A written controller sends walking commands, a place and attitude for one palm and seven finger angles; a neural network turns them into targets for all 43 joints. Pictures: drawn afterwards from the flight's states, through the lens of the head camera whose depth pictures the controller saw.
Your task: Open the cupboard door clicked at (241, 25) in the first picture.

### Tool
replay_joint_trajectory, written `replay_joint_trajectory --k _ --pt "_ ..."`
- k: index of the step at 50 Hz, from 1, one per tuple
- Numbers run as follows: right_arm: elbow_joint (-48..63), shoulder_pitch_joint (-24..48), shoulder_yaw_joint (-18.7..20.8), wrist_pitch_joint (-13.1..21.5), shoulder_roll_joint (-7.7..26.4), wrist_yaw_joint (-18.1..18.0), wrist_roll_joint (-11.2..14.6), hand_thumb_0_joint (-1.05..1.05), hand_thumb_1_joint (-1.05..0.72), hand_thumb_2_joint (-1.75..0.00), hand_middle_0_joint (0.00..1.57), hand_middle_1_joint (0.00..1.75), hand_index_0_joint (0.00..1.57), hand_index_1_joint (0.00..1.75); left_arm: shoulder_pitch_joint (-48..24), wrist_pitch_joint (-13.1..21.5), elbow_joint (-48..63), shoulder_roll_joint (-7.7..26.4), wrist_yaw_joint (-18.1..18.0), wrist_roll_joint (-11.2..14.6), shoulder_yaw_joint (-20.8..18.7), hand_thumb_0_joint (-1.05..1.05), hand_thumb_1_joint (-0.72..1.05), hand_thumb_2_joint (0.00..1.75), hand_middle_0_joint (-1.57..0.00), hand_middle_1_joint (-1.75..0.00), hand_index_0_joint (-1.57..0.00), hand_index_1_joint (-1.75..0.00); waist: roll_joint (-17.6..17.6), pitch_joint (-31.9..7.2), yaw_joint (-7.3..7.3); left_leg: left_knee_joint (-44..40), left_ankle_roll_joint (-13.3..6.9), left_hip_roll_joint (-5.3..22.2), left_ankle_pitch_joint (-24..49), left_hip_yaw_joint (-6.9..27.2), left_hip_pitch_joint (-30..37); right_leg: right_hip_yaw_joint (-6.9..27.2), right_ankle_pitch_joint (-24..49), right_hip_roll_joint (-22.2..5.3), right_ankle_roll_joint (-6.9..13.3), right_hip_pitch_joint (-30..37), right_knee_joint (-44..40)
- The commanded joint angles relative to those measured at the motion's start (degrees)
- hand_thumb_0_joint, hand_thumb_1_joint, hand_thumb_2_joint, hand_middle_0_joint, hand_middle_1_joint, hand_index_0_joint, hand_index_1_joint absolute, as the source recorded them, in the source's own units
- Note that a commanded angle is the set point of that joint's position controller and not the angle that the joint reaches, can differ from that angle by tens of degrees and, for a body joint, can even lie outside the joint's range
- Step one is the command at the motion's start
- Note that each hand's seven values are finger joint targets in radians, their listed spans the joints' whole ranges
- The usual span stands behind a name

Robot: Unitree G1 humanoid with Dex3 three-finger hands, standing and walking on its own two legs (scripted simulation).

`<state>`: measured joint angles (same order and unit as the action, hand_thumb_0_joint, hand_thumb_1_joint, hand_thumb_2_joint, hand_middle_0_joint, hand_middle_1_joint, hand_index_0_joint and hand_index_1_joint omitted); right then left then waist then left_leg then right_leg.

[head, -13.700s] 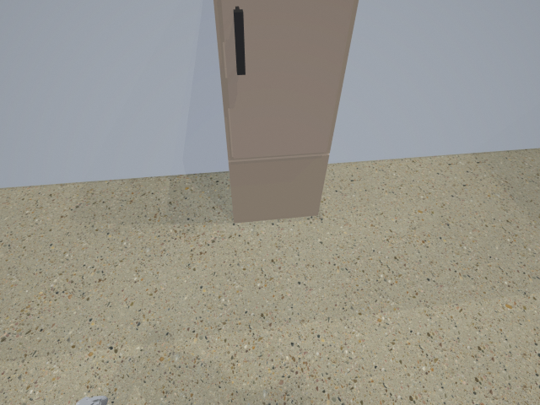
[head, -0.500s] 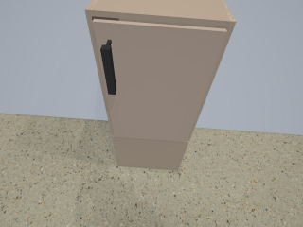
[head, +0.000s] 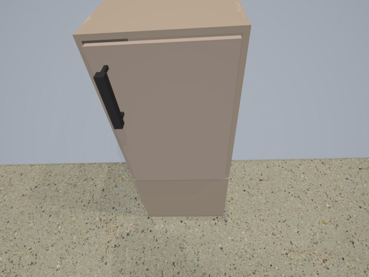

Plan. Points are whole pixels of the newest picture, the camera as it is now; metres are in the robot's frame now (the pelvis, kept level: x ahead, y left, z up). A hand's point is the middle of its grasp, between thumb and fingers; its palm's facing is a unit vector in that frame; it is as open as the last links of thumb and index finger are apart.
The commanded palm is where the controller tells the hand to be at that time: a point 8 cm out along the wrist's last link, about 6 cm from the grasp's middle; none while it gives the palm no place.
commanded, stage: look again from close up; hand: left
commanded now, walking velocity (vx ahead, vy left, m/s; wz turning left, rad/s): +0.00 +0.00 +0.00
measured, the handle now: (112, 98) +0.54 +0.22 +0.12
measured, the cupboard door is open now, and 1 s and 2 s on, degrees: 0 0 0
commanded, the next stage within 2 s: raise the hand with hooked fingers in 0.04 s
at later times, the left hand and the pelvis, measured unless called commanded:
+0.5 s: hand (95, 269) +0.15 +0.19 +0.00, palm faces -0.02 -1.00 -0.01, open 8.3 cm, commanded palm +0.11 +0.25 -0.02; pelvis -0.04 +0.01 -0.04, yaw +1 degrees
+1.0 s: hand (57, 249) +0.17 +0.26 +0.03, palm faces +0.05 -1.00 -0.06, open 11.2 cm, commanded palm +0.14 +0.31 +0.04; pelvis -0.06 +0.05 -0.04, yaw +1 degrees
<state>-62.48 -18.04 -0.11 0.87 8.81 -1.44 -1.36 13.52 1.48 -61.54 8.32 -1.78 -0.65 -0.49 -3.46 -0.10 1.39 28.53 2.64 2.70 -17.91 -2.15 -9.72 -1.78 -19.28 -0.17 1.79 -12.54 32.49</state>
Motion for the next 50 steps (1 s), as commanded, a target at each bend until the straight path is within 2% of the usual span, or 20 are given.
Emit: replay_joint_trajectory --k 1,6,7,8,9,10,11,12,13,16,18,21,24,27,30,35,37,42,45,50 --pt "1.35 -3.66 0.72 0.72 3.77 -0.4 0.31 0.0 -0.9 -0.9 0.2 0.3 0.2 0.3 3.55 0.65 1.59 7.41 -0.43 -0.02 -1.37 0.0 0.9 0.9 -0.2 -0.3 -0.2 -0.3 5.55 3.28 -0.8 -4.02 -2.98 2.21 11.58 1.54 -1.64 5.48 19.05 -5.66 1.09 0.63 -7.47" --pt "1.03 -2.72 0.76 0.63 4.32 -0.47 0.38 0.0 -0.9 -0.9 0.2 0.3 0.2 0.3 3.64 0.68 1.42 7.97 -0.32 -0.02 -1.59 0.0 0.9 0.9 -0.2 -0.3 -0.2 -0.3 4.48 2.22 -0.96 -4.16 -2.76 2.17 11.7 1.34 -0.89 5.92 20.42 -5.95 1.26 1.82 -8.07" --pt "4.98 5.21 1.8 0.33 6.87 -0.05 1.13 0.0 -0.9 -0.9 0.2 0.3 0.2 0.3 11.58 1.26 -1.34 9.9 -2.76 0.01 -2.33 0.0 0.9 0.9 -0.2 -0.3 -0.2 -0.3 21.46 5.28 -5.41 11.37 -1.28 2.12 2.89 -0.97 -11.58 12.47 53.87 -10.78 -4.16 5.49 -9.85" --pt "24.38 7.32 3.3 10.77 16.41 -2.67 3.35 0.0 -0.9 -0.9 0.2 0.3 0.2 0.3 -37.0 16.16 85.72 22.74 -0.8 10.6 -9.22 0.0 0.88 0.89 -0.2 -0.32 -0.2 -0.32 3.03 -21.93 2.66 1.6 -5.63 -3.48 14.94 0.83 1.51 9.84 44.48 -6.9 -0.19 8.77 -2.87" --pt "20.53 6.93 2.47 15.61 10.92 -4.68 1.77 0.0 -0.9 -0.9 0.2 0.3 0.2 0.3 -4.87 12.9 68.08 18.27 -2.04 5.68 -8.93 0.0 0.85 0.88 -0.2 -0.33 -0.2 -0.33 -10.91 -23.02 -2.5 -1.89 -6.04 -2.74 23.71 -2.01 7.66 5.45 30.71 -2.39 1.23 8.95 -0.68" --pt "17.49 9.36 2.15 16.9 11.59 -5.13 2.81 0.0 -0.9 -0.9 0.2 0.3 0.2 0.3 -3.29 10.28 65.83 14.84 -5.08 8.1 -7.4 0.0 0.83 0.87 -0.21 -0.34 -0.21 -0.34 -15.52 -16.52 -2.75 -1.62 -4.11 -2.08 20.15 -0.99 4.97 1.7 19.23 -2.11 0.82 3.04 -3.17" --pt "17.65 7.71 1.81 17.11 8.39 -4.53 3.87 0.0 -0.9 -0.9 0.2 0.3 0.2 0.3 12.12 5.3 55.14 2.43 -4.63 9.17 -1.41 0.0 0.81 0.86 -0.21 -0.36 -0.21 -0.36 -6.63 -9.21 -1.14 -2.23 -4.31 -1.71 16.63 0.62 0.99 -0.27 14.83 -1.48 -0.24 -1.0 -4.58" --pt "22.61 9.46 2.34 18.3 10.6 -4.4 4.21 0.0 -0.9 -0.9 0.2 0.3 0.2 0.3 1.38 7.49 65.8 4.56 -3.29 11.06 -3.08 0.0 0.78 0.85 -0.21 -0.37 -0.21 -0.37 -0.87 -1.35 0.32 -0.61 -4.43 -2.09 14.9 1.98 -2.9 -0.13 14.63 -1.33 -1.02 -4.74 -4.39" --pt "22.6 7.44 4.39 18.91 11.64 -4.74 3.52 0.0 -0.9 -0.9 0.2 0.3 0.2 0.3 3.8 10.15 64.74 8.83 -1.83 10.68 -8.59 0.0 0.76 0.84 -0.21 -0.39 -0.21 -0.39 6.54 -4.96 0.85 2.56 -4.8 -2.31 15.44 0.55 -3.62 -0.72 14.7 -1.17 -1.54 -6.42 -3.69" --pt "27.0 8.12 4.98 19.3 10.79 -3.08 2.16 0.0 -0.9 -0.9 0.2 0.3 0.2 0.3 18.57 18.41 52.97 4.0 5.39 11.76 -9.95 0.0 0.69 0.81 -0.22 -0.43 -0.22 -0.43 18.17 -3.36 -3.11 8.19 -3.67 -3.98 11.64 1.12 -15.09 -1.26 16.35 -1.2 -3.0 -10.17 2.85" --pt "30.02 10.29 5.64 18.98 10.91 -1.32 1.74 0.0 -0.9 -0.9 0.2 0.3 0.2 0.3 24.13 25.69 49.45 1.11 12.19 13.65 -9.07 0.0 0.64 0.79 -0.22 -0.47 -0.22 -0.47 20.65 -3.41 -4.73 12.91 -2.51 -4.29 7.94 0.72 -23.22 -0.5 15.11 -1.27 -2.9 -13.22 8.16" --pt "35.63 11.52 5.97 18.98 12.55 0.96 2.21 0.0 -0.9 -0.9 0.2 0.3 0.2 0.3 20.7 34.03 54.51 5.11 23.6 16.18 -10.12 0.0 0.57 0.76 -0.22 -0.51 -0.22 -0.51 8.86 -8.4 -4.91 19.61 -1.95 -5.46 5.61 -0.55 -26.32 3.1 13.91 -2.57 -1.07 -15.1 13.16" --pt "41.59 12.71 5.72 17.79 12.84 0.23 2.84 0.0 -0.9 -0.9 0.2 0.3 0.2 0.3 15.54 31.08 63.83 9.52 25.42 17.46 -13.13 0.0 0.5 0.73 -0.23 -0.55 -0.23 -0.55 4.06 -15.78 -5.18 22.01 -3.24 -5.82 3.52 -2.23 -26.79 3.81 5.9 -2.19 -0.92 -16.17 13.96" --pt "43.73 10.23 4.74 16.39 12.26 -0.68 2.87 0.0 -0.9 -0.9 0.2 0.3 0.2 0.3 3.81 28.33 73.28 9.65 21.53 18.39 -13.09 0.0 0.43 0.7 -0.23 -0.6 -0.23 -0.6 1.65 -13.93 -2.28 21.9 -3.73 -4.54 -2.5 0.43 -26.33 2.37 -5.85 -0.61 -1.04 -22.46 13.79" --pt "42.89 7.59 3.33 16.15 12.34 -1.68 2.19 0.0 -0.9 -0.9 0.2 0.3 0.2 0.3 -6.07 29.39 85.62 11.41 16.85 16.6 -11.52 0.0 0.36 0.67 -0.24 -0.64 -0.24 -0.64 -2.65 -15.28 0.22 22.79 -4.28 -3.01 -1.19 3.02 -23.24 0.29 -1.34 0.69 -0.35 -24.67 17.08" --pt "40.93 6.88 1.45 16.53 12.76 -2.43 2.42 0.0 -0.9 -0.9 0.2 0.3 0.2 0.3 -5.44 25.69 81.89 9.61 17.21 13.51 -5.42 0.0 0.25 0.62 -0.25 -0.72 -0.25 -0.72 -4.7 -11.55 1.99 20.21 -4.14 -2.04 -3.44 5.88 -23.1 -2.06 -3.03 1.47 -0.01 -26.41 16.81" --pt "40.83 6.98 1.21 16.65 12.89 -2.79 3.17 0.0 -0.9 -0.9 0.2 0.3 0.2 0.3 -3.13 21.13 77.26 11.42 18.59 13.28 -6.85 0.0 0.2 0.6 -0.25 -0.75 -0.25 -0.75 -2.33 -11.29 1.37 18.11 -3.94 -2.14 -6.67 6.31 -23.95 -2.46 -5.34 1.31 -0.44 -24.81 14.88" --pt "42.54 10.22 0.53 15.58 12.41 -3.66 4.24 0.0 -0.9 -0.9 0.2 0.3 0.2 0.3 1.94 8.85 71.43 15.2 18.78 16.72 -15.77 0.0 0.08 0.55 -0.26 -0.82 -0.26 -0.82 1.91 -12.84 -3.61 12.22 -3.07 -2.67 -8.3 6.0 -24.49 -3.51 -7.2 0.79 -0.73 -17.44 11.58" --pt "42.74 10.59 -0.05 16.29 11.6 -3.73 3.64 0.0 -0.9 -0.9 0.2 0.3 0.2 0.3 1.17 8.92 76.68 15.92 15.82 19.08 -19.51 0.0 0.01 0.52 -0.26 -0.87 -0.26 -0.87 1.99 -14.09 -5.25 10.73 -2.69 -2.43 -3.97 5.97 -22.07 -4.09 -4.53 1.16 -0.44 -14.53 11.29" --pt "40.35 6.94 -0.14 18.47 12.45 -2.63 2.69 0.0 -0.9 -0.9 0.2 0.3 0.2 0.3 -4.34 15.65 79.94 15.9 13.03 17.21 -17.35 0.0 -0.1 0.47 -0.27 -0.94 -0.27 -0.94 0.22 -10.24 -2.36 10.44 -2.57 -1.86 -1.27 5.75 -19.91 -3.85 -2.29 1.45 -0.23 -16.78 10.81"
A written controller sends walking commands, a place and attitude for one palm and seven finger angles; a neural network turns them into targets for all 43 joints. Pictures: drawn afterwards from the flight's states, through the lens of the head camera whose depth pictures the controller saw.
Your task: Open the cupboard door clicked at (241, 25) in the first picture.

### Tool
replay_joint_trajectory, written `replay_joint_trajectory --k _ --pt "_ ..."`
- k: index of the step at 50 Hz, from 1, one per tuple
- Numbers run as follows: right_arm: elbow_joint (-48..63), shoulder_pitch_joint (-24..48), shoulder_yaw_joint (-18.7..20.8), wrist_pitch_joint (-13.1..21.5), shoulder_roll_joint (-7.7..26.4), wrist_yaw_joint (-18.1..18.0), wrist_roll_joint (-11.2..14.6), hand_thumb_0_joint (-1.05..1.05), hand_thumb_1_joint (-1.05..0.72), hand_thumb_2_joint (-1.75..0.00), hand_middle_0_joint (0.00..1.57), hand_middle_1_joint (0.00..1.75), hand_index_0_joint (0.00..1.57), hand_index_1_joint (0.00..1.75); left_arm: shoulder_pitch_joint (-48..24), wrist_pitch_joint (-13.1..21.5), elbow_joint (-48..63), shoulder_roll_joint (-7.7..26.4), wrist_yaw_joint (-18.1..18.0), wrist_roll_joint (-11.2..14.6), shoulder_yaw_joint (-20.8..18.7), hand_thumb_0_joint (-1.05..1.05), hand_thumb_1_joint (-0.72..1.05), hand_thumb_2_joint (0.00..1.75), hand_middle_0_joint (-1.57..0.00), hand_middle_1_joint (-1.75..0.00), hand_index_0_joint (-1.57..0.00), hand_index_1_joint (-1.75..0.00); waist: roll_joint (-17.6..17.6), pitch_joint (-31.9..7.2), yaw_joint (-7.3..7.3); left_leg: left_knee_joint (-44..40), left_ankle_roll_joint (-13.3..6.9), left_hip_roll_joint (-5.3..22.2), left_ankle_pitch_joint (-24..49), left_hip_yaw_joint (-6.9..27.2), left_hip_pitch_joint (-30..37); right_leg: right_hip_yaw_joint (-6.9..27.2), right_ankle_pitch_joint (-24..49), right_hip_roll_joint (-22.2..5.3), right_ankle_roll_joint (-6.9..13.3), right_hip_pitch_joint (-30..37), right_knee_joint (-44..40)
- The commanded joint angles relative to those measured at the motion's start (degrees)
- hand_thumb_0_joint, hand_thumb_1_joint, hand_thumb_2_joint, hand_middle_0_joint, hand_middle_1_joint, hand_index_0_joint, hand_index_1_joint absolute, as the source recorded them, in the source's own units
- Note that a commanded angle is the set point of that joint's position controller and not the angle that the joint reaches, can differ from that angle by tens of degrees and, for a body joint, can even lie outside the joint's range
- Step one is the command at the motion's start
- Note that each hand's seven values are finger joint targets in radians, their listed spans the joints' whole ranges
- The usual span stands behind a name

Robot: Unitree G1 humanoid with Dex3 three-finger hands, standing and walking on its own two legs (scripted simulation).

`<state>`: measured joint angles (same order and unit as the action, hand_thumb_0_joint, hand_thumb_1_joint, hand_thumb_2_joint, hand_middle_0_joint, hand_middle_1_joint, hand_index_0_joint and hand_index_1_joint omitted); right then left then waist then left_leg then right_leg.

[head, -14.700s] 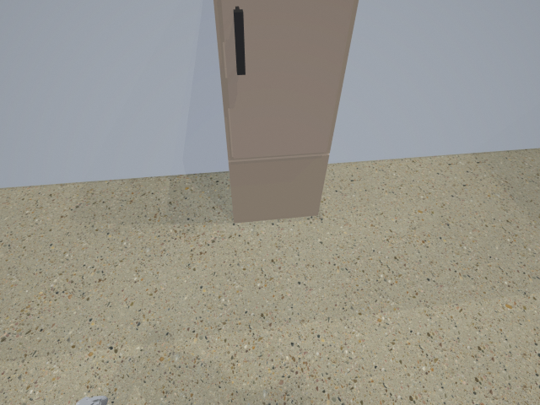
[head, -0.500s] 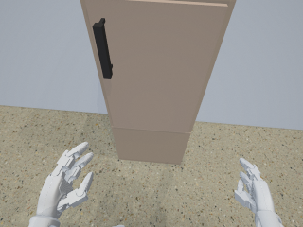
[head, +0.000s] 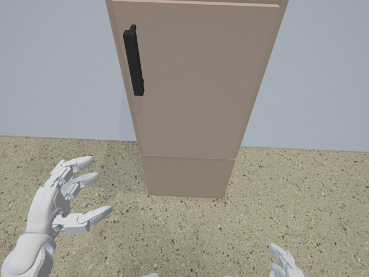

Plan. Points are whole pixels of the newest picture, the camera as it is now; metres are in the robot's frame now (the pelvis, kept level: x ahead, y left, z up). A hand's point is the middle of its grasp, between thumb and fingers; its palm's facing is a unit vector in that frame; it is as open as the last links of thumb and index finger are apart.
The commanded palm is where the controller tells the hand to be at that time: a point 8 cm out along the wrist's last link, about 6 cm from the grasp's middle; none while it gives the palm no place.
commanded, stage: raise the hand with hooked fingers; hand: left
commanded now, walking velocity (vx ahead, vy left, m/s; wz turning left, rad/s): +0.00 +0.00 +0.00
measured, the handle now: (136, 61) +0.61 +0.16 +0.16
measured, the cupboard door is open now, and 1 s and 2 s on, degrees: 0 0 0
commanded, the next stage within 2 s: move the hooked fingers beside the handle in 1.24 s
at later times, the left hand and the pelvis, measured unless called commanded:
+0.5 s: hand (56, 161) +0.29 +0.24 +0.15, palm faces +0.06 -1.00 -0.07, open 13.8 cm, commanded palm +0.26 +0.29 +0.15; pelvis +0.02 -0.02 +0.02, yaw +2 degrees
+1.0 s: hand (63, 137) +0.32 +0.24 +0.17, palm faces +0.02 -1.00 -0.03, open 14.0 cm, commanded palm +0.29 +0.29 +0.17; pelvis +0.03 -0.03 +0.03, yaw +0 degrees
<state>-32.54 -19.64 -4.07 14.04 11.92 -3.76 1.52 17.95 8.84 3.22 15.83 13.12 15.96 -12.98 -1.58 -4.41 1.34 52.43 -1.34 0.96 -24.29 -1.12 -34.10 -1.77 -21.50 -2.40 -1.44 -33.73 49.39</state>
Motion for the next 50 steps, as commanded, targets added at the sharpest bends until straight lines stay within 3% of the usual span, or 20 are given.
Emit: replay_joint_trajectory --k 1,4,5,10,15,21,24,27,30,32,37,39,40,42,45,47,50 --pt "9.82 8.29 3.95 5.66 9.8 -0.26 -0.04 0.0 -0.9 -0.9 0.2 0.3 0.2 0.3 -10.81 9.06 13.96 7.53 -1.27 0.12 -3.5 0.0 -0.13 0.46 -0.27 -0.96 -0.27 -0.96 -2.47 -5.02 -1.36 -13.72 1.36 -0.11 3.56 4.63 4.77 -3.75 -1.16 3.53 2.87 3.3 -6.58" --pt "8.42 7.37 4.42 6.62 10.77 -0.84 0.57 0.0 -0.9 -0.9 0.2 0.3 0.2 0.3 -13.71 8.98 10.47 7.85 1.41 -0.41 -2.08 0.0 -0.2 0.43 -0.28 -1.0 -0.28 -1.0 -3.71 -4.99 -0.11 -14.51 1.03 -0.21 -0.2 4.91 6.06 -3.16 -2.42 3.13 2.62 3.1 -7.94" --pt "8.2 7.27 4.47 6.58 11.24 -1.16 0.76 0.0 -0.9 -0.9 0.2 0.3 0.2 0.3 -14.1 7.93 8.32 9.13 2.62 -0.05 -3.0 0.0 -0.22 0.42 -0.28 -1.02 -0.28 -1.02 -1.55 -4.28 -0.16 -14.62 0.83 -0.29 0.21 4.86 5.95 -2.93 -2.1 3.29 2.66 4.29 -8.76" --pt "8.2 7.93 4.35 6.44 11.6 -2.5 1.14 0.0 -0.9 -0.9 0.2 0.3 0.2 0.3 -17.97 3.62 7.43 15.97 5.69 1.88 -10.12 0.0 -0.34 0.37 -0.29 -1.1 -0.29 -1.1 -3.74 -8.25 -2.73 -16.11 0.82 -0.66 6.84 4.32 10.19 -2.73 3.06 3.14 2.92 10.63 -10.63" --pt "7.84 8.47 3.72 5.79 10.8 -2.61 0.94 0.0 -0.9 -0.9 0.2 0.3 0.2 0.3 -22.1 2.42 5.71 17.0 6.08 4.2 -13.45 0.0 -0.45 0.32 -0.3 -1.17 -0.3 -1.17 -3.65 -6.99 -3.38 -16.82 1.06 -0.89 14.92 3.48 13.4 -2.92 11.43 3.76 3.11 14.11 -12.16" --pt "7.2 8.76 3.33 4.57 11.34 -2.96 1.61 0.0 -0.9 -0.9 0.2 0.3 0.2 0.3 -27.78 -2.05 -2.52 16.46 10.86 4.02 -11.16 0.0 -0.5 0.3 -0.3 -1.2 -0.3 -1.2 -3.23 -3.9 -2.2 -17.83 0.61 -1.08 15.06 2.22 14.57 -1.91 13.91 3.42 2.82 14.96 -15.05" --pt "7.41 8.96 3.35 4.08 11.41 -3.57 1.74 0.0 -0.9 -0.9 0.2 0.3 0.2 0.3 -31.51 -3.66 -3.05 18.92 12.78 4.03 -12.57 0.0 -0.5 0.3 -0.3 -1.2 -0.3 -1.2 -1.69 -6.02 -2.22 -18.29 0.21 -1.19 15.11 2.14 16.18 -1.4 14.03 3.32 2.62 16.24 -16.32" --pt "7.6 9.4 3.08 3.67 11.25 -3.74 1.41 0.0 -0.9 -0.9 0.2 0.3 0.2 0.3 -35.45 -3.21 -2.0 23.21 13.42 4.62 -16.57 0.0 -0.5 0.3 -0.3 -1.2 -0.3 -1.2 -1.12 -9.41 -2.9 -18.35 0.14 -1.38 17.88 2.23 18.11 -0.96 16.83 3.39 2.71 19.07 -16.59" --pt "7.12 9.67 2.91 3.38 11.12 -3.81 1.26 0.0 -0.9 -0.9 0.2 0.3 0.2 0.3 -38.08 -2.24 -3.49 25.73 13.35 5.35 -19.11 0.0 -0.5 0.3 -0.3 -1.2 -0.3 -1.2 -1.39 -9.21 -3.22 -18.63 0.16 -1.47 18.27 1.98 18.65 -0.42 17.33 3.51 2.67 20.01 -17.5" --pt "6.89 9.99 2.75 3.15 10.94 -3.94 1.48 0.0 -0.9 -0.9 0.2 0.3 0.2 0.3 -40.18 -2.36 -5.85 25.55 13.57 5.21 -18.86 0.0 -0.5 0.3 -0.3 -1.2 -0.3 -1.2 -2.76 -7.72 -2.88 -19.33 0.16 -1.5 17.84 1.76 18.81 -0.31 17.06 3.22 2.76 19.69 -18.09" --pt "6.6 9.52 3.02 2.62 11.36 -4.06 1.95 0.0 -0.9 -0.9 0.2 0.3 0.2 0.3 -43.02 -4.86 -11.26 26.73 15.84 5.1 -18.42 0.0 -0.5 0.3 -0.3 -1.2 -0.3 -1.2 -2.04 -7.99 -2.95 -20.14 -0.14 -1.48 18.7 1.19 19.22 0.54 19.52 2.66 2.31 20.8 -19.1" --pt "6.87 9.33 3.11 2.37 11.54 -3.88 2.11 0.0 -0.9 -0.9 0.2 0.3 0.2 0.3 -40.25 -6.25 -14.14 24.19 16.9 5.0 -16.27 0.0 -0.5 0.3 -0.3 -1.2 -0.3 -1.2 -1.77 -7.02 -3.15 -20.47 0.0 -1.55 18.45 1.14 18.67 0.27 19.23 2.58 2.35 20.19 -19.03" --pt "7.15 9.25 3.18 2.36 11.51 -3.64 2.1 0.0 -0.9 -0.9 0.2 0.3 0.2 0.3 -38.98 -6.71 -15.15 23.52 17.4 5.16 -15.8 0.0 -0.5 0.3 -0.3 -1.2 -0.3 -1.2 0.16 -6.31 -3.39 -20.34 -0.15 -1.43 18.8 1.03 18.4 0.49 19.75 2.62 2.24 20.1 -19.04" --pt "7.62 9.23 3.43 2.17 11.75 -3.26 2.18 0.0 -0.9 -0.9 0.2 0.3 0.2 0.3 -37.92 -7.08 -14.83 23.87 17.61 5.25 -16.2 0.0 -0.5 0.3 -0.3 -1.2 -0.3 -1.2 0.31 -6.86 -3.73 -20.44 -0.1 -1.52 18.66 0.89 18.02 0.54 19.59 2.45 2.16 20.15 -18.92" --pt "8.36 9.41 3.59 2.15 11.76 -2.87 1.69 0.0 -0.9 -0.9 0.2 0.3 0.2 0.3 -38.93 -5.78 -10.69 27.22 16.25 5.49 -19.69 0.0 -0.5 0.3 -0.3 -1.2 -0.3 -1.2 0.82 -9.11 -4.53 -20.46 -0.14 -1.58 19.63 0.94 18.78 0.44 19.74 2.74 2.38 21.37 -18.61" --pt "8.74 9.18 3.6 2.33 11.38 -2.76 1.54 0.0 -0.9 -0.9 0.2 0.3 0.2 0.3 -39.72 -4.2 -8.03 28.22 14.76 5.4 -21.48 0.0 -0.5 0.3 -0.3 -1.2 -0.3 -1.2 -0.86 -11.26 -4.67 -20.71 -0.19 -1.63 20.19 0.76 19.79 0.43 20.25 2.8 2.45 22.18 -18.4" --pt "8.26 9.01 3.46 2.39 11.23 -2.8 1.29 0.0 -0.9 -0.9 0.2 0.3 0.2 0.3 -40.9 -2.26 -6.67 28.51 12.82 5.08 -21.98 0.0 -0.5 0.3 -0.3 -1.2 -0.3 -1.2 -0.66 -9.66 -4.28 -21.18 -0.15 -1.33 19.37 0.69 19.72 0.26 19.03 3.07 2.41 21.67 -18.78"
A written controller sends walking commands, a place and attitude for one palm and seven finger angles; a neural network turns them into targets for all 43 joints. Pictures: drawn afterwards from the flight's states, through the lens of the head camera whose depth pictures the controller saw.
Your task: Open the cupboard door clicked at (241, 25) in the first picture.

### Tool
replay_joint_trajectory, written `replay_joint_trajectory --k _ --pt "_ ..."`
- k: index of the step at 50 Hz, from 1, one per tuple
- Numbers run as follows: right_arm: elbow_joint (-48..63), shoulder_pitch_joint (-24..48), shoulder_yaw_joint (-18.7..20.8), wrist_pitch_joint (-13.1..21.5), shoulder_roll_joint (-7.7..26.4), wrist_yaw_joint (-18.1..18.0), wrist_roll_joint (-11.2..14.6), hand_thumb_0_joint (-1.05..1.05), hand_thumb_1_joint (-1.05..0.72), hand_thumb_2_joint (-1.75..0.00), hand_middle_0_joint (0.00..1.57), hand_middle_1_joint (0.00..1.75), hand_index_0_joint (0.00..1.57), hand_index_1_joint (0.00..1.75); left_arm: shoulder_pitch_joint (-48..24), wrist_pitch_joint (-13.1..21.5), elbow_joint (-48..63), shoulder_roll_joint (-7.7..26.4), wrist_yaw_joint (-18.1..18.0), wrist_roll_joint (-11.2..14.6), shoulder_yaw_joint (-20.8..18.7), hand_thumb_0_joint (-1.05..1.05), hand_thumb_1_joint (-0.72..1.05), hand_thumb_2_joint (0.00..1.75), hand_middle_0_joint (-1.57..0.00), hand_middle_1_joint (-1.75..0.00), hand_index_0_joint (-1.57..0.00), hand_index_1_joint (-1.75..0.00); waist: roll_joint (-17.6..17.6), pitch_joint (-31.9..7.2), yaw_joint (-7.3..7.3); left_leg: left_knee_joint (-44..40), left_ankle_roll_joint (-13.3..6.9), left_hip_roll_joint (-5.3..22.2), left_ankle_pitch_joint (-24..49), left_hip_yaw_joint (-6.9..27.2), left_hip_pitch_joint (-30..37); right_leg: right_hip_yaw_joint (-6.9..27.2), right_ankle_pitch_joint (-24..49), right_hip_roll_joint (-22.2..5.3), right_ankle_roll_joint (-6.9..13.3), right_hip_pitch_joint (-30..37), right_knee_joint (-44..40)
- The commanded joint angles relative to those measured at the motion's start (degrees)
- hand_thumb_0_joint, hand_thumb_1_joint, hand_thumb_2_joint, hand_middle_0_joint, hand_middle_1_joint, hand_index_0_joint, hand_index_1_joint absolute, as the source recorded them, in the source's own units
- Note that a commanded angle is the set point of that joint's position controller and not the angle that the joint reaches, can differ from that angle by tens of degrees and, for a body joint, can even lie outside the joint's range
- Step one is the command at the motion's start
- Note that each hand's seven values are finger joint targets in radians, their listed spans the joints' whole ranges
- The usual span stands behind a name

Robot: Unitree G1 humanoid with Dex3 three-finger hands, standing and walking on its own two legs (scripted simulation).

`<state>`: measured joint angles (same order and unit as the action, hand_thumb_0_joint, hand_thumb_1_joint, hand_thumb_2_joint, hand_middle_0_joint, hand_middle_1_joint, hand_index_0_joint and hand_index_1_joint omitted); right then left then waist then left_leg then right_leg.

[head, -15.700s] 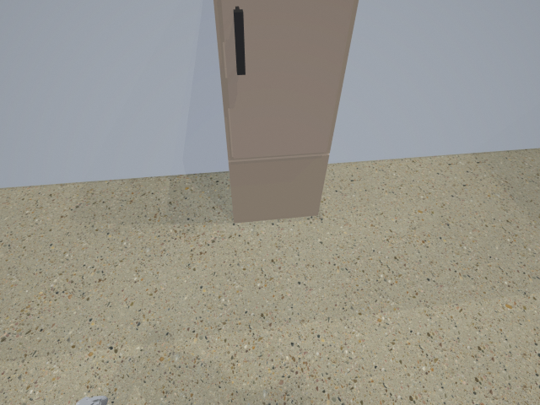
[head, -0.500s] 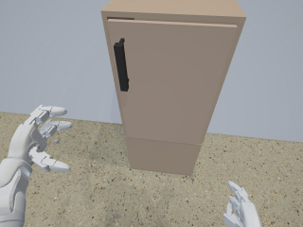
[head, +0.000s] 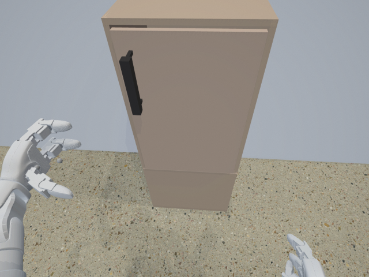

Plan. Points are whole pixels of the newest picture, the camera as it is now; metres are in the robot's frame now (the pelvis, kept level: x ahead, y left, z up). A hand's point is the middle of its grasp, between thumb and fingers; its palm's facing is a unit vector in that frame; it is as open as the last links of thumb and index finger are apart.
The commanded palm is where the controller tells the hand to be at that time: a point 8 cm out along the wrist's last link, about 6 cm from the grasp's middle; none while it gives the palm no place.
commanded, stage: raise the hand with hooked fingers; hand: left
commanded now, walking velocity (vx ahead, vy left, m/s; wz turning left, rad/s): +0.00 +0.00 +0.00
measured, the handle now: (133, 84) +0.58 +0.19 +0.12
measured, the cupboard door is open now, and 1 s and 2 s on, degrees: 0 0 0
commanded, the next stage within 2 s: move the hooked fingers beside the handle in 0.24 s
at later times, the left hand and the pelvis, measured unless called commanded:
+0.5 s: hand (48, 159) +0.29 +0.29 +0.14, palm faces +0.06 -1.00 -0.01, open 14.0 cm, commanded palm +0.27 +0.33 +0.14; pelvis -0.01 +0.01 +0.00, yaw +1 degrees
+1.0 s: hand (74, 130) +0.37 +0.27 +0.14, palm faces +0.02 -1.00 +0.00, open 14.0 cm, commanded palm +0.35 +0.32 +0.13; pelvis -0.01 +0.01 +0.00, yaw +0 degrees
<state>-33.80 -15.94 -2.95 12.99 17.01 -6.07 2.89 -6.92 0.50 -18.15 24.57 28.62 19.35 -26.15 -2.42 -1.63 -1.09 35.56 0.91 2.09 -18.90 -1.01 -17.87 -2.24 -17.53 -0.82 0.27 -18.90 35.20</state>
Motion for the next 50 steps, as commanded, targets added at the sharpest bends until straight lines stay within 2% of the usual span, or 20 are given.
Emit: replay_joint_trajectory --k 1,4,8,12,17,19,23,26,29,32,33,35,36,39,41,44,45,46,49,50 --pt "9.49 5.63 2.31 3.55 6.04 -0.62 -0.04 0.0 -0.9 -0.9 0.2 0.3 0.2 0.3 -16.69 6.27 14.39 19.01 -2.89 1.48 -8.2 0.0 -0.5 0.3 -0.3 -1.2 -0.3 -1.2 -1.7 -11.61 -1.6 -4.68 -2.41 -2.58 12.94 0.57 3.53 0.89 14.1 1.37 0.76 6.14 -4.84" --pt "8.76 5.37 2.35 3.69 5.96 -1.18 0.3 0.0 -0.9 -0.9 0.2 0.3 0.2 0.3 -17.94 6.13 14.2 16.18 -2.47 0.75 -5.04 0.0 -0.5 0.3 -0.3 -1.2 -0.3 -1.2 -4.84 -10.96 -0.64 -5.32 -2.27 -2.48 12.51 0.5 5.45 0.29 13.68 1.45 0.91 5.01 -5.19" --pt "8.48 5.4 2.17 3.51 6.28 -1.8 0.56 0.0 -0.9 -0.9 0.2 0.3 0.2 0.3 -17.1 3.83 11.13 15.08 -0.83 0.71 -3.1 0.0 -0.5 0.3 -0.3 -1.2 -0.3 -1.2 -2.1 -9.17 -0.34 -5.81 -2.36 -2.38 10.1 0.83 4.31 0.35 11.17 1.44 0.71 4.38 -6.26" --pt "8.72 5.67 1.96 3.42 6.41 -1.81 0.42 0.0 -0.9 -0.9 0.2 0.3 0.2 0.3 -16.44 3.19 9.56 16.88 -0.29 1.14 -5.03 0.0 -0.5 0.3 -0.3 -1.2 -0.3 -1.2 0.36 -9.14 -1.02 -6.09 -2.34 -2.48 10.08 1.29 3.69 0.04 10.8 1.59 0.81 4.81 -6.25" --pt "8.83 6.17 1.76 3.62 6.05 -1.52 0.26 0.0 -0.9 -0.9 0.2 0.3 0.2 0.3 -18.44 4.62 11.21 16.87 -0.59 1.64 -5.38 0.0 -0.5 0.3 -0.3 -1.2 -0.3 -1.2 -1.18 -10.04 -1.0 -6.21 -2.14 -2.47 10.27 1.39 4.6 -0.08 10.77 1.66 1.02 4.86 -6.16" --pt "8.44 5.94 1.76 3.67 6.1 -1.71 0.32 0.0 -0.9 -0.9 0.2 0.3 0.2 0.3 -21.34 4.99 10.56 15.72 -0.78 1.11 -3.62 0.0 -0.5 0.3 -0.3 -1.2 -0.3 -1.2 -2.76 -9.88 -0.27 -6.14 -2.04 -2.47 9.74 1.48 5.03 -0.13 10.32 1.73 1.05 3.67 -6.09" --pt "6.73 5.27 1.56 3.6 6.46 -2.51 0.54 0.0 -0.9 -0.9 0.2 0.3 0.2 0.3 -29.59 5.02 5.16 14.65 -1.18 -0.15 -0.07 0.0 -0.5 0.3 -0.3 -1.2 -0.3 -1.2 -2.57 -6.07 1.81 -6.69 -2.04 -2.35 4.3 2.17 3.73 0.07 3.91 1.62 0.89 -0.07 -7.48" --pt "6.47 4.84 1.72 3.59 6.8 -2.75 0.44 0.0 -0.9 -0.9 0.2 0.3 0.2 0.3 -33.02 5.57 3.86 16.71 -1.48 -1.06 -0.57 0.0 -0.5 0.3 -0.3 -1.2 -0.3 -1.2 -2.08 -9.32 1.57 -6.47 -2.07 -2.37 5.18 2.51 4.09 0.23 4.25 1.4 1.03 1.22 -7.08" --pt "6.65 4.67 1.59 3.62 6.57 -2.59 0.23 0.0 -0.9 -0.9 0.2 0.3 0.2 0.3 -34.54 6.43 3.29 16.05 -1.8 -1.82 0.4 0.0 -0.5 0.3 -0.3 -1.2 -0.3 -1.2 -5.32 -13.13 1.08 -6.08 -1.73 -2.46 8.05 2.59 5.68 -0.15 7.48 1.32 1.44 2.15 -5.84" --pt "6.18 3.75 1.61 3.07 7.04 -2.12 0.18 0.0 -0.9 -0.9 0.2 0.3 0.2 0.3 -34.71 6.46 -2.43 16.76 -2.34 -1.62 -0.6 0.0 -0.5 0.3 -0.3 -1.2 -0.3 -1.2 0.12 -11.52 1.35 -5.82 -1.88 -2.21 7.99 2.68 3.14 -0.29 8.22 1.5 1.26 2.04 -5.57" --pt "5.98 3.35 1.8 2.79 7.27 -2.03 0.15 0.0 -0.9 -0.9 0.2 0.3 0.2 0.3 -35.27 6.53 -4.12 18.02 -2.46 -1.7 -1.77 0.0 -0.5 0.3 -0.3 -1.2 -0.3 -1.2 0.61 -11.67 1.4 -5.57 -1.93 -2.27 7.9 2.41 2.44 -0.11 8.41 1.38 1.13 2.04 -5.49" --pt "6.42 2.76 1.91 2.33 7.56 -1.48 -0.09 0.0 -0.9 -0.9 0.2 0.3 0.2 0.3 -34.24 6.62 -5.72 19.93 -2.52 -1.85 -3.68 0.0 -0.5 0.3 -0.3 -1.2 -0.3 -1.2 0.83 -13.09 0.23 -5.25 -1.93 -2.41 10.09 2.24 1.54 -0.02 10.69 1.34 1.41 3.84 -4.59" --pt "6.81 2.8 1.88 2.04 7.44 -1.22 -0.02 0.0 -0.9 -0.9 0.2 0.3 0.2 0.3 -33.56 6.34 -6.67 19.53 -2.47 -2.16 -3.21 0.0 -0.5 0.3 -0.3 -1.2 -0.3 -1.2 -0.49 -13.44 0.02 -5.13 -1.91 -2.38 10.82 1.9 1.09 0.05 11.86 1.14 1.43 3.95 -4.12" --pt "7.09 1.67 2.19 1.43 7.55 -0.68 -0.12 0.0 -0.9 -0.9 0.2 0.3 0.2 0.3 -37.06 6.85 -6.64 19.23 -2.88 -3.04 -2.26 0.0 -0.5 0.3 -0.3 -1.2 -0.3 -1.2 -2.51 -14.28 0.66 -4.66 -1.74 -2.34 11.45 1.83 1.51 0.04 12.58 1.22 1.45 2.6 -3.52" --pt "7.08 0.91 2.47 0.95 7.84 -0.42 -0.18 0.0 -0.9 -0.9 0.2 0.3 0.2 0.3 -37.79 7.77 -6.86 21.39 -2.98 -3.08 -3.83 0.0 -0.5 0.3 -0.3 -1.2 -0.3 -1.2 -1.49 -14.97 0.91 -3.99 -1.99 -2.28 11.63 1.5 0.63 0.55 13.11 1.33 1.32 3.26 -3.39" --pt "6.58 -0.62 2.82 0.31 8.13 -0.41 -0.19 0.0 -0.9 -0.9 0.2 0.3 0.2 0.3 -40.53 9.01 -8.43 20.78 -2.59 -3.03 -3.2 0.0 -0.5 0.3 -0.3 -1.2 -0.3 -1.2 -0.02 -15.85 1.83 -3.45 -2.05 -2.09 12.34 1.47 0.88 0.43 14.37 1.61 1.24 2.54 -2.82" --pt "6.77 -0.58 2.87 0.26 8.07 -0.4 -0.17 0.0 -0.9 -0.9 0.2 0.3 0.2 0.3 -42.1 9.64 -7.06 19.67 -2.26 -2.74 -1.74 0.0 -0.5 0.3 -0.3 -1.2 -0.3 -1.2 -0.64 -16.64 2.12 -3.05 -2.16 -2.15 13.14 1.22 1.35 0.72 15.04 1.69 1.26 2.82 -2.67" --pt "6.55 -0.99 2.99 0.06 8.19 -0.41 -0.21 0.0 -0.9 -0.9 0.2 0.3 0.2 0.3 -42.79 9.64 -7.74 20.57 -2.21 -2.92 -2.34 0.0 -0.5 0.3 -0.3 -1.2 -0.3 -1.2 -1.56 -17.36 2.07 -2.95 -2.1 -2.1 13.05 1.36 1.51 0.69 15.13 1.63 1.25 2.42 -2.48" --pt "5.4 -2.01 3.02 -0.51 8.37 -0.52 -0.1 0.0 -0.9 -0.9 0.2 0.3 0.2 0.3 -46.52 9.62 -11.49 19.57 -1.93 -3.53 -0.44 0.0 -0.5 0.3 -0.3 -1.2 -0.3 -1.2 -2.58 -15.2 3.49 -2.68 -2.08 -2.14 11.4 1.44 0.77 0.61 13.58 1.63 1.2 -0.18 -2.7" --pt "5.22 -2.5 3.11 -0.7 8.54 -0.52 -0.2 0.0 -0.9 -0.9 0.2 0.3 0.2 0.3 -47.52 9.74 -12.06 19.93 -2.0 -3.54 -0.52 0.0 -0.5 0.3 -0.3 -1.2 -0.3 -1.2 -1.09 -15.69 3.45 -2.4 -2.22 -2.18 11.63 1.5 0.42 0.6 13.62 1.76 1.25 0.17 -2.51"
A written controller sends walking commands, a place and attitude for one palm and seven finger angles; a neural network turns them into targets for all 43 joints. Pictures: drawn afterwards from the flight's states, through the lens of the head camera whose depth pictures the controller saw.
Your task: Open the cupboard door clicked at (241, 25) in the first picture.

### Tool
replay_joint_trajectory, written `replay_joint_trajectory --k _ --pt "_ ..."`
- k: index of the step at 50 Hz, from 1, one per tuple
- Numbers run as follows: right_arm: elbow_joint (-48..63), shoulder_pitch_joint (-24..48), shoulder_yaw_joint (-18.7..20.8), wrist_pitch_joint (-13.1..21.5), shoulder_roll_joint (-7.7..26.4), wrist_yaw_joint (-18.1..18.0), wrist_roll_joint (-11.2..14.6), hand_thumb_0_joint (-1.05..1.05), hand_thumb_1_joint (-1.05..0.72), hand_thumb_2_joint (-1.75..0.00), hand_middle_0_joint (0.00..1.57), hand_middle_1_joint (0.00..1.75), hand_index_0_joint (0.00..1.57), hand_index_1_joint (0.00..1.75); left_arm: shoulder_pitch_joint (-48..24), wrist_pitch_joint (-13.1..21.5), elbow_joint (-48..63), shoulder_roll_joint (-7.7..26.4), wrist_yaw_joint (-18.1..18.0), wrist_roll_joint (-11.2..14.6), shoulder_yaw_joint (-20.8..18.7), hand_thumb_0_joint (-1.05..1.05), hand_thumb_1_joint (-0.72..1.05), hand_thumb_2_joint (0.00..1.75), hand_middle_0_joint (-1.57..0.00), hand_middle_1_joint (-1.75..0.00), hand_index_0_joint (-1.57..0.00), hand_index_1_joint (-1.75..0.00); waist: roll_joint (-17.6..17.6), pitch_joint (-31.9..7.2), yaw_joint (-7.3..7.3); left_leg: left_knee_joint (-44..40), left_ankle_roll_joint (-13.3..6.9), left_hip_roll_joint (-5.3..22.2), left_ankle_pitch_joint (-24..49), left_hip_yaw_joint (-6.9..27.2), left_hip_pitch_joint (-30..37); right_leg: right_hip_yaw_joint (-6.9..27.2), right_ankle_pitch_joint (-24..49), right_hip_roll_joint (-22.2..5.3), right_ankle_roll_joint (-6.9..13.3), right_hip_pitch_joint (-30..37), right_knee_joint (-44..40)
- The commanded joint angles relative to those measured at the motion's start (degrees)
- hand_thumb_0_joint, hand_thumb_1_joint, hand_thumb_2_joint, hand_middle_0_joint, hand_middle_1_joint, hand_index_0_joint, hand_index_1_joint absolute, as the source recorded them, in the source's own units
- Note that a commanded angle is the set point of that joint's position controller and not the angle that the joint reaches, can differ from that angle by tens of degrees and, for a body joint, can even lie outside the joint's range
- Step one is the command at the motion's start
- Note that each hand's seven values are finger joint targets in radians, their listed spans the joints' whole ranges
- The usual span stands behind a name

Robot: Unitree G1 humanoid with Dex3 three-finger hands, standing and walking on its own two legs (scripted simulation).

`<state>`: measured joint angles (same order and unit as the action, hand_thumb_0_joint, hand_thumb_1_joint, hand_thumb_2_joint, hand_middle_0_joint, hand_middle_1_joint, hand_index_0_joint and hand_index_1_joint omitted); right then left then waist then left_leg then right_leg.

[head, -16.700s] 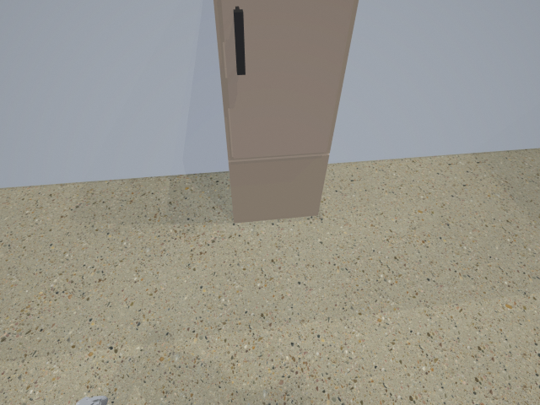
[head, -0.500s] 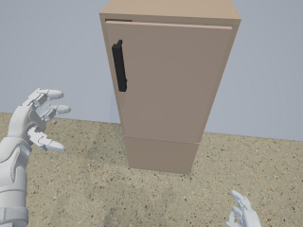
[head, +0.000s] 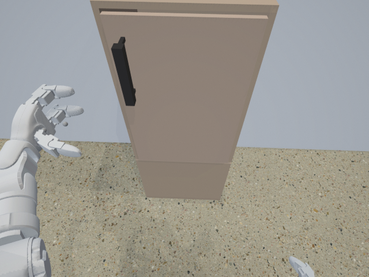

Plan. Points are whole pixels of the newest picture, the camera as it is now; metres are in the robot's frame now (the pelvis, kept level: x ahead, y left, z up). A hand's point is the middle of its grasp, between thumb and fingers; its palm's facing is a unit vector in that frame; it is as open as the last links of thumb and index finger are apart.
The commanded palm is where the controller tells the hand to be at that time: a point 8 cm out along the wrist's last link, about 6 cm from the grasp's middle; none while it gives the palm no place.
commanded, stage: move the hooked fingers beside the handle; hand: left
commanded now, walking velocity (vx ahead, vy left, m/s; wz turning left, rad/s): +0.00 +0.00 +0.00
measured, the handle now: (126, 73) +0.58 +0.18 +0.12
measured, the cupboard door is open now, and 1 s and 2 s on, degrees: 0 0 0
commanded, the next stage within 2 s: slide the fingers in behind the handle in 1.86 s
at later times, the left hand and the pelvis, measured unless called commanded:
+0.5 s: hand (85, 102) +0.45 +0.24 +0.14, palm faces -0.03 -1.00 +0.00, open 14.0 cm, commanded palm +0.43 +0.30 +0.13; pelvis +0.00 +0.00 -0.01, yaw -1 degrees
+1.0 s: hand (95, 86) +0.51 +0.24 +0.13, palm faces -0.02 -1.00 +0.00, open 14.0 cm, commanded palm +0.49 +0.29 +0.12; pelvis +0.00 +0.01 -0.02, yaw -1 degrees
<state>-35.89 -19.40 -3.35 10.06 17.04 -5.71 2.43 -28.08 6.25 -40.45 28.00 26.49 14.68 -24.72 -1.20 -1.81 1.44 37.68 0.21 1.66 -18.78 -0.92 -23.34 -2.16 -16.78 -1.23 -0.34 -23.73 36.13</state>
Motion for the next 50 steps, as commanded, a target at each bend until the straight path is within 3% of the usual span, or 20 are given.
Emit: replay_joint_trajectory --k 1,2,4,10,14,16,18,20,21,25,28,31,34,36,39,42,45,46,48,50 --pt "7.16 0.96 3.53 2.05 8.49 -0.81 0.33 0.0 -0.9 -0.9 0.2 0.3 0.2 0.3 -27.08 3.82 9.16 17.15 0.08 0.85 -2.14 0.0 -0.5 0.3 -0.3 -1.2 -0.3 -1.2 -3.65 -15.32 1.05 -4.46 -1.53 -1.75 10.61 1.32 5.57 0.79 12.24 2.01 1.78 4.36 -3.63" --pt "6.87 0.43 3.54 1.75 8.62 -0.84 0.35 0.0 -0.9 -0.9 0.2 0.3 0.2 0.3 -28.08 3.79 7.63 16.93 -0.05 0.41 -1.54 0.0 -0.5 0.3 -0.3 -1.2 -0.3 -1.2 -2.2 -15.21 1.53 -4.44 -1.57 -1.73 10.24 1.61 5.17 0.55 11.77 2.02 1.75 3.84 -3.51" --pt "6.82 -0.14 3.58 1.35 8.65 -0.65 0.22 0.0 -0.9 -0.9 0.2 0.3 0.2 0.3 -28.83 3.87 5.69 17.18 -0.32 0.1 -1.59 0.0 -0.5 0.3 -0.3 -1.2 -0.3 -1.2 -3.07 -16.14 1.35 -4.15 -1.48 -1.72 10.41 1.59 4.92 0.52 11.84 1.98 1.79 3.59 -3.1" --pt "6.62 -2.06 3.71 -0.31 9.01 -0.09 -0.22 0.0 -0.9 -0.9 0.2 0.3 0.2 0.3 -32.59 5.93 0.97 20.96 -0.91 -0.81 -3.92 0.0 -0.5 0.3 -0.3 -1.2 -0.3 -1.2 -1.56 -18.84 1.13 -2.5 -1.62 -1.64 13.21 1.3 2.79 0.99 15.6 2.12 1.82 5.2 -1.34" --pt "6.61 -2.95 3.95 -1.29 8.92 0.37 -0.2 0.0 -0.9 -0.9 0.2 0.3 0.2 0.3 -35.42 7.28 -0.72 20.29 -0.85 -1.85 -2.46 0.0 -0.5 0.3 -0.3 -1.2 -0.3 -1.2 -4.56 -20.36 1.89 -1.98 -1.5 -1.5 13.84 1.11 3.62 0.92 16.19 2.22 1.77 3.55 -0.82" --pt "6.66 -3.32 4.04 -1.71 8.99 0.5 -0.25 0.0 -0.9 -0.9 0.2 0.3 0.2 0.3 -36.44 7.85 -0.8 20.57 -0.81 -1.91 -2.46 0.0 -0.5 0.3 -0.3 -1.2 -0.3 -1.2 -3.92 -21.37 2.05 -1.56 -1.56 -1.41 14.78 1.21 3.69 0.93 17.09 2.36 1.77 3.77 -0.46" --pt "6.26 -3.96 4.15 -2.24 9.0 0.57 -0.16 0.0 -0.9 -0.9 0.2 0.3 0.2 0.3 -37.96 7.87 -2.27 19.1 -0.74 -2.02 -1.08 0.0 -0.5 0.3 -0.3 -1.2 -0.3 -1.2 -3.88 -20.64 2.86 -1.41 -1.57 -1.28 14.68 1.21 3.61 0.69 16.89 2.43 1.69 2.25 -0.5" --pt "6.0 -4.71 4.32 -2.61 9.25 0.56 -0.23 0.0 -0.9 -0.9 0.2 0.3 0.2 0.3 -39.2 8.1 -3.43 19.48 -0.85 -1.85 -1.52 0.0 -0.5 0.3 -0.3 -1.2 -0.3 -1.2 -2.27 -20.7 3.05 -1.14 -1.68 -1.25 15.45 1.53 3.44 0.4 17.02 2.68 1.79 2.19 -0.21" --pt "5.86 -4.9 4.34 -2.88 9.27 0.63 -0.35 0.0 -0.9 -0.9 0.2 0.3 0.2 0.3 -39.85 8.06 -3.61 20.11 -0.94 -2.17 -1.81 0.0 -0.5 0.3 -0.3 -1.2 -0.3 -1.2 -3.38 -21.84 2.9 -1.07 -1.57 -1.18 15.79 1.48 3.64 0.55 17.53 2.53 1.72 2.38 -0.04" --pt "5.13 -6.0 4.21 -3.91 9.4 0.68 -0.51 0.0 -0.9 -0.9 0.2 0.3 0.2 0.3 -42.7 8.33 -8.08 21.29 -1.84 -3.01 -2.2 0.0 -0.5 0.3 -0.3 -1.2 -0.3 -1.2 -1.1 -19.78 3.84 -0.72 -1.87 -1.2 13.26 1.44 1.0 0.63 15.47 2.55 1.53 1.11 -0.17" --pt "4.85 -6.77 4.02 -4.58 9.43 0.9 -0.69 0.0 -0.9 -0.9 0.2 0.3 0.2 0.3 -46.35 9.1 -10.12 22.8 -2.48 -4.64 -1.98 0.0 -0.5 0.3 -0.3 -1.2 -0.3 -1.2 -2.76 -19.78 4.51 -0.65 -1.81 -1.25 11.31 1.53 -0.49 0.92 14.04 2.38 1.38 0.1 0.05" --pt "4.61 -7.67 4.29 -5.17 9.5 1.0 -0.97 0.0 -0.9 -0.9 0.2 0.3 0.2 0.3 -48.24 10.85 -9.88 25.61 -2.79 -5.57 -3.6 0.0 -0.5 0.3 -0.3 -1.2 -0.3 -1.2 -5.16 -23.99 4.25 0.39 -1.68 -1.19 13.4 1.64 0.77 1.24 15.55 2.52 1.54 0.88 0.95" --pt "4.07 -8.35 4.13 -5.72 9.56 1.11 -0.92 0.0 -0.9 -0.9 0.2 0.3 0.2 0.3 -49.74 10.97 -13.67 24.4 -2.22 -5.66 -2.18 0.0 -0.5 0.3 -0.3 -1.2 -0.3 -1.2 -4.88 -22.66 5.54 0.7 -1.71 -1.08 12.02 1.47 -0.32 1.21 14.74 2.71 1.37 -0.64 0.76" --pt "3.79 -9.02 4.24 -6.11 9.93 1.02 -0.97 0.0 -0.9 -0.9 0.2 0.3 0.2 0.3 -50.18 10.8 -15.74 26.13 -1.71 -5.79 -3.18 0.0 -0.5 0.3 -0.3 -1.2 -0.3 -1.2 -3.33 -22.99 5.62 0.93 -1.82 -0.95 12.26 1.7 -1.44 1.14 15.17 2.76 1.39 -0.32 1.04" --pt "3.58 -9.93 4.26 -6.52 9.92 1.27 -1.2 0.0 -0.9 -0.9 0.2 0.3 0.2 0.3 -52.39 10.45 -15.79 24.21 -1.47 -6.51 -1.02 0.0 -0.5 0.3 -0.3 -1.2 -0.3 -1.2 -6.74 -23.34 6.51 1.19 -1.68 -0.89 12.97 1.85 0.27 0.77 14.42 2.84 1.46 -3.25 1.02" --pt "2.85 -11.18 4.19 -7.17 10.3 1.25 -1.37 0.0 -0.9 -0.9 0.2 0.3 0.2 0.3 -54.0 9.78 -19.73 24.68 -1.98 -6.84 -1.03 0.0 -0.5 0.3 -0.3 -1.2 -0.3 -1.2 -3.49 -20.79 8.0 1.42 -1.89 -0.5 11.27 2.37 -1.79 0.51 12.54 3.05 1.15 -5.31 0.67" --pt "2.68 -12.48 4.25 -7.53 10.85 1.08 -1.62 0.0 -0.9 -0.9 0.2 0.3 0.2 0.3 -57.99 9.99 -20.11 28.75 -2.77 -7.78 -3.28 0.0 -0.5 0.3 -0.3 -1.2 -0.3 -1.2 -3.33 -21.98 8.38 1.8 -1.99 -0.51 10.66 2.75 -3.03 0.64 11.76 3.05 1.26 -5.05 1.16" --pt "2.7 -12.47 4.09 -7.56 10.56 1.25 -1.67 0.0 -0.9 -0.9 0.2 0.3 0.2 0.3 -59.24 10.0 -20.01 27.7 -2.84 -8.25 -1.78 0.0 -0.5 0.3 -0.3 -1.2 -0.3 -1.2 -6.35 -22.95 8.71 2.03 -1.91 -0.62 10.72 2.47 -2.6 0.93 11.63 2.97 1.12 -5.73 1.18" --pt "2.38 -13.47 4.02 -7.74 10.66 1.36 -1.93 0.0 -0.9 -0.9 0.2 0.3 0.2 0.3 -59.64 10.19 -21.5 28.58 -3.37 -9.26 -2.0 0.0 -0.5 0.3 -0.3 -1.2 -0.3 -1.2 -6.3 -23.02 9.14 2.64 -1.9 -0.45 11.12 2.73 -2.66 0.88 11.16 3.05 1.1 -7.05 1.26" --pt "2.93 -14.36 4.19 -8.11 10.97 1.57 -2.31 0.0 -0.9 -0.9 0.2 0.3 0.2 0.3 -58.0 11.21 -20.05 32.45 -3.66 -9.4 -5.4 0.0 -0.5 0.3 -0.3 -1.2 -0.3 -1.2 -6.32 -27.42 7.69 3.26 -1.83 -0.39 14.41 2.77 -1.73 0.88 13.82 3.35 1.37 -4.59 2.4"
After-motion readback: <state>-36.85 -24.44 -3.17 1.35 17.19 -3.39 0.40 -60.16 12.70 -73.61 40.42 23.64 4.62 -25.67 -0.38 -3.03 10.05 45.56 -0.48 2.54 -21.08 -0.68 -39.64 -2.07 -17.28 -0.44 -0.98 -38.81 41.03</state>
